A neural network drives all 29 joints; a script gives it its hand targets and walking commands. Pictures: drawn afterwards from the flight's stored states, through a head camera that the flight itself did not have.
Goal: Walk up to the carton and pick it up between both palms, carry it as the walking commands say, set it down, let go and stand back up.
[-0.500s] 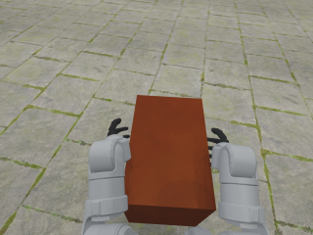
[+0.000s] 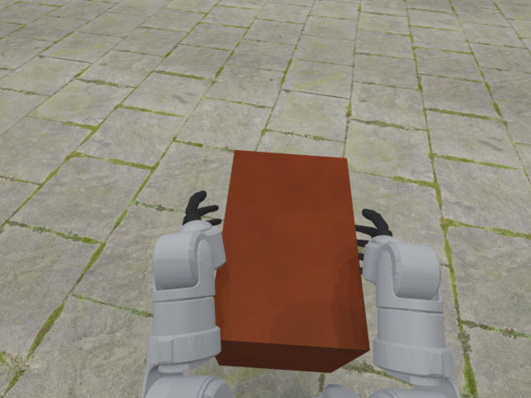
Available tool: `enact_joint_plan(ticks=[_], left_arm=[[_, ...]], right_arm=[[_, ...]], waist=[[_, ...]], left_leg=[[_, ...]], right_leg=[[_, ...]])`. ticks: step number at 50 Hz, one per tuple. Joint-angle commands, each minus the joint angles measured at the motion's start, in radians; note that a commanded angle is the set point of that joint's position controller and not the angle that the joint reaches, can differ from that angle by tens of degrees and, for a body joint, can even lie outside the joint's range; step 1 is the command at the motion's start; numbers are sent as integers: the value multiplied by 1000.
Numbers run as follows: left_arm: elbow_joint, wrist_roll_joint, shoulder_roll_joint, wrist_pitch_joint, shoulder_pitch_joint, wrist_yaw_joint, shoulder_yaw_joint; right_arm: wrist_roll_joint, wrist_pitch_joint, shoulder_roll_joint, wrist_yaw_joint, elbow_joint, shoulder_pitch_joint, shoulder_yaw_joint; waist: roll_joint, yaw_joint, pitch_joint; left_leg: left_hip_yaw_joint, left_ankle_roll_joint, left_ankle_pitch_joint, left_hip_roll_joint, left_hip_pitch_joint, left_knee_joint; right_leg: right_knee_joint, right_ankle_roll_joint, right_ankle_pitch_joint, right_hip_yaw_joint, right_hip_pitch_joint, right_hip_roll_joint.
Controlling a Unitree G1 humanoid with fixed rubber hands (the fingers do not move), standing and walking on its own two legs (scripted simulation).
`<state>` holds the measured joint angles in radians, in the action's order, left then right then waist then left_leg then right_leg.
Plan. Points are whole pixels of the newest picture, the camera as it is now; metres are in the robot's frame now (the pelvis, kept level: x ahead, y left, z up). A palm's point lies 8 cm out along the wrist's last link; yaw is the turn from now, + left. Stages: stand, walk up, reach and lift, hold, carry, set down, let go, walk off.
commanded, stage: carry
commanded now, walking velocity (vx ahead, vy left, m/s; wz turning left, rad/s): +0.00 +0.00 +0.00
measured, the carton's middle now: (282, 262) +0.34 +0.01 +0.01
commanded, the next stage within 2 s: none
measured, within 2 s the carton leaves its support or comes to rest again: neither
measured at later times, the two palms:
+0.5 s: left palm (158, 336) +0.18 +0.15 +0.12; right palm (397, 365) +0.16 -0.11 +0.10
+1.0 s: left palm out of the picture +0.09 +0.14 +0.13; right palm out of the picture +0.08 -0.11 +0.10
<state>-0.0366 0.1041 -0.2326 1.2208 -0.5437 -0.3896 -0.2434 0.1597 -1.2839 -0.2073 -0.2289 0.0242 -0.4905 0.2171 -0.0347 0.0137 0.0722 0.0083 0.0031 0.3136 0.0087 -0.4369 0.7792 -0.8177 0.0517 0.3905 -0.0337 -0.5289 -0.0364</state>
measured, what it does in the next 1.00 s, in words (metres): walks backwards: right foot, then left foot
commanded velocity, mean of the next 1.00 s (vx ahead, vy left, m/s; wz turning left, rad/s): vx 0.00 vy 0.00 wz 0.00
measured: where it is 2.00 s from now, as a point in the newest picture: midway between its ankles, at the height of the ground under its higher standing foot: outside the picture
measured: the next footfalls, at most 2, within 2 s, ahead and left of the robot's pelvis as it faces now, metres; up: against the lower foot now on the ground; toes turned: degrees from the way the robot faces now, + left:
right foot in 0.20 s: -0.05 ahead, -0.13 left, +0.00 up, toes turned +1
left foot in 0.42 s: -0.02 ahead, +0.14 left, +0.00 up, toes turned +1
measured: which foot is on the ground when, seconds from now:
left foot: down 0.00-0.24, up 0.26-0.40, down 0.42-1.00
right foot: up 0.00-0.18, down 0.20-1.00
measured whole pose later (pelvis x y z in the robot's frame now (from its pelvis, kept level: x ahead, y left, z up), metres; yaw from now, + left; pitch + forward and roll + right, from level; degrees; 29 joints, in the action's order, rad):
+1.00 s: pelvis -0.21 +0.01 +0.00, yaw +0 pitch -6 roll +0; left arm 0.00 0.11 -0.24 1.22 -0.51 -0.40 -0.24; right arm 0.16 -1.28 -0.21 -0.24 -0.02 -0.45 0.20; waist 0.01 0.01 0.01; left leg -0.02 -0.01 0.22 0.02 -0.45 0.65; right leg -0.73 0.01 0.32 -0.04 -0.42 -0.02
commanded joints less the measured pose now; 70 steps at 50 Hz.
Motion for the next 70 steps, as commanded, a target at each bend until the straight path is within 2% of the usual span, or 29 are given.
enact_joint_plan(ticks=[1,6,8,10,11,16,19,22,23,27,35,44,47,49,50,51,53,55,56,57,58,59,60,61,62,64,66,68,70], left_arm=[[-48,-477,-1080,28,-653,515,714],[-66,-480,-1021,52,-635,498,726],[-39,-481,-1025,62,-618,505,716],[67,-446,-1031,61,-547,516,668],[58,-435,-1038,55,-512,518,665],[95,-392,-1038,55,-466,523,626],[84,-392,-1012,58,-504,517,620],[77,-400,-1021,53,-485,512,635],[111,-393,-1021,53,-430,512,636],[36,-441,-1051,39,-557,519,700],[150,-404,-1052,56,-483,528,672],[229,-392,-1074,50,-412,540,673],[304,-371,-1059,23,-446,548,612],[281,-365,-1046,10,-418,551,588],[264,-366,-1041,4,-430,555,589],[475,-257,-980,-39,-388,558,461],[391,-280,-985,-69,-454,559,485],[415,-240,-981,-122,-448,553,446],[90,-392,-1058,-87,-554,536,625],[152,-367,-1032,-83,-560,528,596],[125,-381,-1037,-72,-591,516,620],[249,-320,-998,-86,-519,517,543],[-34,-446,-1044,-54,-576,511,686],[182,-329,-985,-100,-573,508,569],[318,-256,-959,-142,-545,510,490],[125,-343,-1033,-158,-578,498,599],[242,-277,-988,-211,-531,497,520],[119,-335,-1008,-217,-479,493,613],[118,-329,-975,-209,-437,495,615]], right_arm=[[-506,75,-996,344,278,-861,-652],[-486,52,-948,335,212,-801,-633],[-461,44,-935,329,170,-743,-622],[-479,50,-934,326,218,-841,-650],[-481,49,-970,330,174,-775,-655],[-522,50,-985,342,249,-896,-723],[-516,38,-978,342,201,-868,-708],[-492,43,-954,340,182,-799,-692],[-498,46,-936,346,183,-790,-688],[-503,66,-960,345,236,-847,-683],[-474,61,-972,348,156,-805,-665],[-445,55,-961,358,89,-743,-665],[-406,88,-933,349,75,-837,-629],[-411,98,-940,347,85,-803,-637],[-424,109,-965,344,88,-802,-647],[-331,154,-938,346,-132,-755,-536],[-375,189,-951,345,-46,-852,-570],[-357,234,-928,347,-68,-867,-528],[-511,186,-995,340,205,-954,-696],[-477,183,-965,335,128,-943,-652],[-495,174,-967,328,178,-999,-664],[-395,185,-933,327,1,-847,-567],[-500,156,-980,322,253,-829,-701],[-393,187,-935,335,-33,-729,-550],[-330,231,-906,338,-106,-768,-477],[-404,249,-927,331,129,-834,-568],[-323,313,-884,327,-14,-801,-468],[-374,322,-882,316,144,-770,-558],[-374,320,-880,309,157,-729,-572]], waist=[[260,-11,-498],[320,-4,-570],[212,0,-605],[-199,6,-516],[-215,3,-465],[-182,1,-416],[-149,-17,-540],[209,-13,-642],[194,-1,-638],[157,4,-520],[-28,-9,-445],[282,23,-460],[107,40,-457],[-294,32,-403],[-318,1,-339],[-299,-14,-341],[-306,-34,-380],[-229,-36,-413],[-158,-32,-443],[-83,-27,-509],[47,-32,-539],[254,-28,-517],[374,-14,-490],[255,-29,-473],[159,-18,-462],[164,-12,-512],[220,0,-569],[145,-4,-614],[39,-17,-671]], left_leg=[[198,142,45,280,45,-447],[131,91,100,247,152,-434],[98,46,168,205,128,-348],[-40,-61,152,25,-107,-35],[-63,-69,155,34,-115,59],[-53,-26,34,23,73,95],[-75,-13,-67,9,207,-242],[321,86,-624,350,403,-336],[220,122,-547,331,368,-294],[77,23,199,166,76,-431],[-35,-8,117,19,182,-213],[73,19,372,190,-157,-577],[-53,-15,353,80,-196,-342],[-186,-34,203,-96,-60,199],[-118,-45,87,-74,-2,409],[-95,-27,36,-59,123,481],[-87,1,63,-57,260,490],[-58,30,126,-18,256,137],[-48,33,143,-14,233,-94],[-33,39,223,-19,222,-251],[114,53,318,61,223,-393],[446,128,224,287,240,-471],[544,182,121,400,175,-501],[428,223,207,385,106,-481],[313,174,190,294,53,-467],[172,117,-57,218,99,-392],[84,112,-373,184,219,-273],[26,67,-633,128,322,-151],[20,27,-482,91,264,-111]], right_leg=[[-365,-14,56,43,87,20],[111,-35,52,127,256,41],[342,-58,13,33,373,11],[525,-142,14,-463,398,-286],[501,-188,-98,-437,304,-363],[470,-157,-33,-202,98,-212],[261,-127,-473,-122,238,-152],[87,-12,-59,-36,119,3],[136,-22,5,-14,144,-15],[209,-72,-55,5,273,4],[482,-113,310,-170,13,-102],[-89,-91,35,126,371,89],[89,-114,89,91,395,85],[534,-192,391,-299,43,-145],[718,-235,585,-474,-139,-301],[724,-193,527,-346,-232,-279],[642,-135,383,-147,-297,-184],[543,-99,308,-126,-146,-150],[438,-107,239,-119,-13,-120],[344,-120,147,-120,105,-92],[204,-99,50,-99,143,-52],[62,-49,65,-48,24,37],[16,-10,42,-34,-7,71],[-70,-35,9,-26,8,47],[-104,-39,-81,7,94,46],[-16,-41,-96,62,166,46],[162,-52,-132,58,200,35],[285,-73,-427,-4,251,1],[228,-95,-697,-89,368,-66]])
